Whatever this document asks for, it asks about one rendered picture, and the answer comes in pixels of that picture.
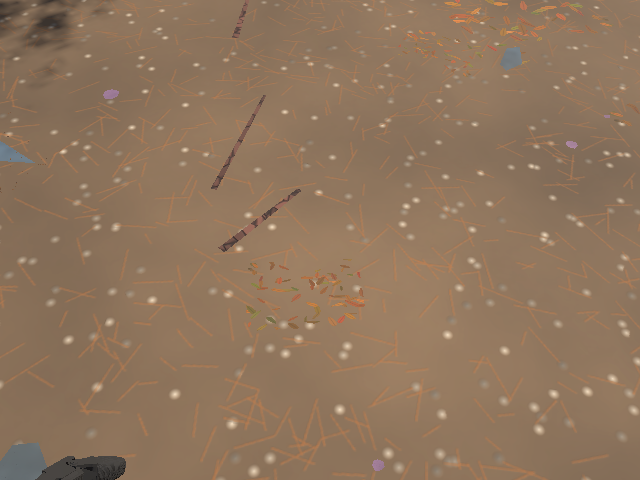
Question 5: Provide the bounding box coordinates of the left robot hand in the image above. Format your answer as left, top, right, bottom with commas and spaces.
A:
35, 456, 126, 480

